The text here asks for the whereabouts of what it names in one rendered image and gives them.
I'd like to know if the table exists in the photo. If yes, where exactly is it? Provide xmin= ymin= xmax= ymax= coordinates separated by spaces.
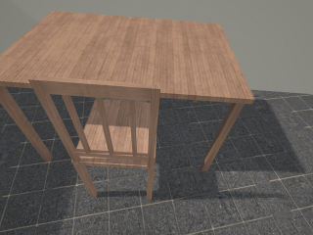
xmin=0 ymin=11 xmax=255 ymax=171

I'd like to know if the chair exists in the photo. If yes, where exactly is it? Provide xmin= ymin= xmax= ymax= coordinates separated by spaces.
xmin=28 ymin=75 xmax=161 ymax=201

